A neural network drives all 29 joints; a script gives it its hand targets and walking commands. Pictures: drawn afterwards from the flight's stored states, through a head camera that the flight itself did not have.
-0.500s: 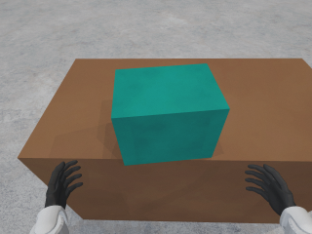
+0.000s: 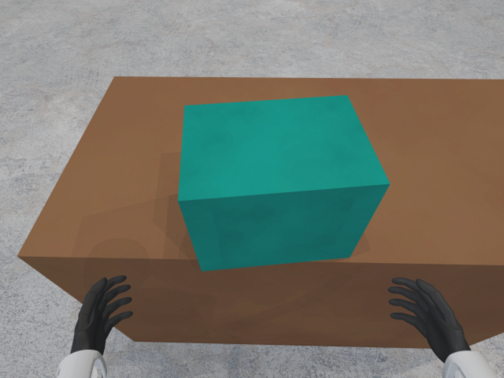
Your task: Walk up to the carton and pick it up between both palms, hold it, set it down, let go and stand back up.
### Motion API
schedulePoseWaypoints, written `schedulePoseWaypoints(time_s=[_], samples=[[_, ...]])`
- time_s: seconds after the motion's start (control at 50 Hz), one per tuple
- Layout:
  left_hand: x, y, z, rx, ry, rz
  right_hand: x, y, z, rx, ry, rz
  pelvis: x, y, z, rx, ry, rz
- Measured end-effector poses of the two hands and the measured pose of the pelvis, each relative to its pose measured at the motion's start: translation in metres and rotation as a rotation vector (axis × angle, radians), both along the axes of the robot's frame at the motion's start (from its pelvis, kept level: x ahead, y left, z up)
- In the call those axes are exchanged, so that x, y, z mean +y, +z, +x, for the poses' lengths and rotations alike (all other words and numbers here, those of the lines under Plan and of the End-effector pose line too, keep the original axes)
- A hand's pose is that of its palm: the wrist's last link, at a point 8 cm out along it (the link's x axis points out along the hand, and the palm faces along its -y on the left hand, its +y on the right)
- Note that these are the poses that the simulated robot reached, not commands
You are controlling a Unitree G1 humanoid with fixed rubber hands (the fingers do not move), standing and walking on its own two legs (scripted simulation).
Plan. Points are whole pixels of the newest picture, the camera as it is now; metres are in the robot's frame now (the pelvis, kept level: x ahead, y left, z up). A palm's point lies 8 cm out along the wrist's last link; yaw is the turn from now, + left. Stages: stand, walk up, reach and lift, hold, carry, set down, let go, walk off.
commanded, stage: set down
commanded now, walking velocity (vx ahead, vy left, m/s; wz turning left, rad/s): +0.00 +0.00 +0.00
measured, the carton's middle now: (272, 186) +0.42 +0.00 +0.05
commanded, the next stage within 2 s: let go in 1.18 s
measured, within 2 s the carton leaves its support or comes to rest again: neither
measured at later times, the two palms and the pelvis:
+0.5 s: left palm (99, 362) +0.15 +0.25 -0.04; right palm (423, 364) +0.16 -0.22 -0.05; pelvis +0.00 +0.00 +0.00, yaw +0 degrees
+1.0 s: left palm (108, 360) +0.16 +0.25 -0.06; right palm (409, 367) +0.16 -0.22 -0.08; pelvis +0.01 +0.00 +0.00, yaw +0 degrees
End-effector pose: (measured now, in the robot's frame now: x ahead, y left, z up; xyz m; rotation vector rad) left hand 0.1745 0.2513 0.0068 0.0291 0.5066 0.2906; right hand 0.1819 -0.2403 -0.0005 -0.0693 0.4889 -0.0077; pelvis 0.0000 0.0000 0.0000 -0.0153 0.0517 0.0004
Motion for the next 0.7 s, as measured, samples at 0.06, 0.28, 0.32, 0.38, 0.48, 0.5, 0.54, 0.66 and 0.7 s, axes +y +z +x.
schedulePoseWaypoints(time_s=[0.06, 0.28, 0.32, 0.38, 0.48, 0.5, 0.54, 0.66, 0.7], samples=[[0.001, -0.004, -0.004, 0.011, -0.001, 0.008, 0.002, -0.005, -0.001, 0.005, -0.006, 0.001, 0.0, 0.0, 0.002, 0.001, 0.0, -0.001], [-0.001, -0.026, -0.015, 0.082, -0.017, 0.0, 0.008, -0.033, -0.02, 0.07, -0.047, -0.017, 0.001, 0.0, 0.003, -0.002, 0.0, -0.001], [-0.001, -0.029, -0.017, 0.088, -0.017, 0.0, 0.011, -0.035, -0.021, 0.068, -0.048, -0.019, 0.001, 0.0, 0.003, -0.004, 0.0, -0.001], [-0.001, -0.033, -0.02, 0.104, -0.016, -0.001, 0.014, -0.038, -0.024, 0.069, -0.048, -0.022, 0.001, 0.0, 0.002, -0.005, 0.0, -0.001], [0.0, -0.042, -0.022, 0.14, -0.014, -0.003, 0.016, -0.048, -0.025, 0.099, -0.054, -0.029, 0.001, 0.0, 0.002, -0.008, 0.0, -0.001], [0.0, -0.044, -0.021, 0.145, -0.014, -0.004, 0.016, -0.049, -0.026, 0.105, -0.056, -0.032, 0.001, 0.0, 0.002, -0.008, 0.0, -0.001], [-0.001, -0.045, -0.02, 0.149, -0.016, -0.006, 0.016, -0.052, -0.025, 0.112, -0.061, -0.035, 0.001, 0.0, 0.002, -0.009, 0.0, -0.001], [-0.001, -0.051, -0.016, 0.175, -0.024, 0.001, 0.017, -0.06, -0.022, 0.135, -0.059, -0.046, 0.001, -0.001, 0.005, -0.007, 0.0, -0.001], [-0.001, -0.055, -0.015, 0.191, -0.03, 0.0, 0.017, -0.062, -0.022, 0.145, -0.057, -0.054, 0.001, -0.001, 0.007, -0.006, 0.0, -0.001]])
